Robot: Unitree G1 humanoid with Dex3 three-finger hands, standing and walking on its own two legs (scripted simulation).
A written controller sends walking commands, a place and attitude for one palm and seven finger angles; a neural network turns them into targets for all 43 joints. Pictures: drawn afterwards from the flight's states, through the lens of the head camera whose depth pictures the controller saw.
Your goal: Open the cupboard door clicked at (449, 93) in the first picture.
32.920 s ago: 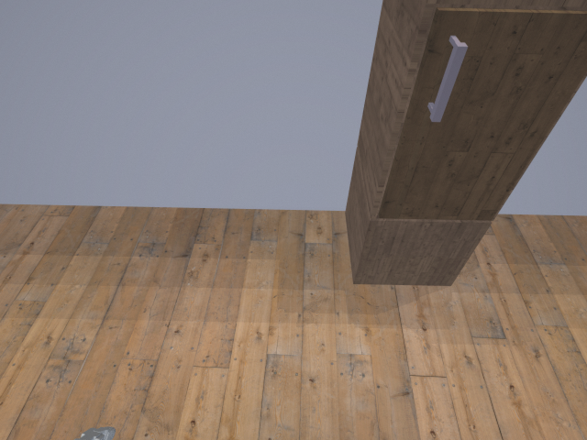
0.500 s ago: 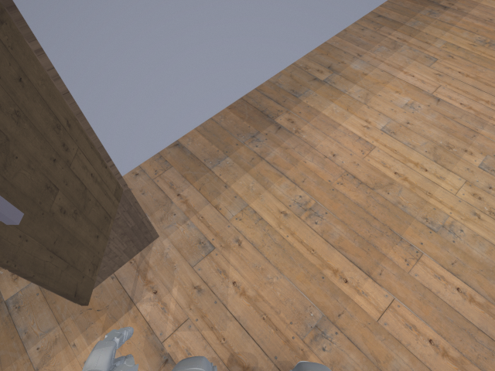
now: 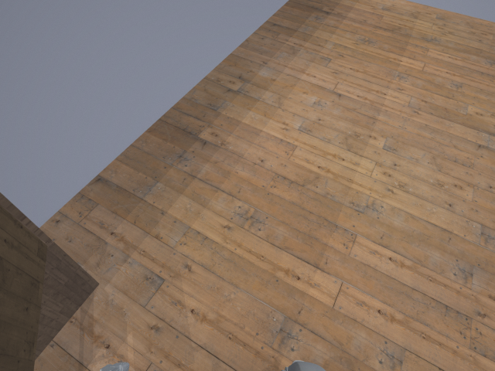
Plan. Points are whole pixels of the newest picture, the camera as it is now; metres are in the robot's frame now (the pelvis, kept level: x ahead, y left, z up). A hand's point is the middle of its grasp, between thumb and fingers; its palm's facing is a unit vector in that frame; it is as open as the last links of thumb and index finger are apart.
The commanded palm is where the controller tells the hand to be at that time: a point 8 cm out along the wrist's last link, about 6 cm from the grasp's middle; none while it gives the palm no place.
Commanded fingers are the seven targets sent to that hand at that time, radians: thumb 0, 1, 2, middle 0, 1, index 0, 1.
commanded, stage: walk to a spot facing it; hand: left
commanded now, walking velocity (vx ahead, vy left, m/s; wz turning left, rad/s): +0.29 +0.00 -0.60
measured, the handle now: out of the picture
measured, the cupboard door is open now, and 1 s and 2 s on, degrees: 44 44 44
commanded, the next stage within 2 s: turn to face it in 1.40 s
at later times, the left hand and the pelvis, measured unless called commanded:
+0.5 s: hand (170, 341) +0.19 +0.16 -0.19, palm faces -0.17 -0.97 -0.15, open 7.4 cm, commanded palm none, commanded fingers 0.00 0.90 0.90 -0.20 -0.30 -0.20 -0.30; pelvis +0.17 -0.02 -0.01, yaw -15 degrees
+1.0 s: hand (281, 173) +0.61 -0.06 -0.16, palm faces -0.55 -0.81 -0.21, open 7.4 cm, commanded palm none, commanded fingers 0.00 0.90 0.90 -0.20 -0.30 -0.20 -0.30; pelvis +0.37 -0.13 -0.02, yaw -30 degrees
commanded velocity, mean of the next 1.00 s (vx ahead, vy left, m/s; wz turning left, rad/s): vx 0.35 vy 0.00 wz -0.43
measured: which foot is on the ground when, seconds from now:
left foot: down 0.00-0.10, up 0.12-0.48, down 0.50-1.00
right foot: up 0.00-0.08, down 0.10-0.50, up 0.52-0.96, down 0.98-1.00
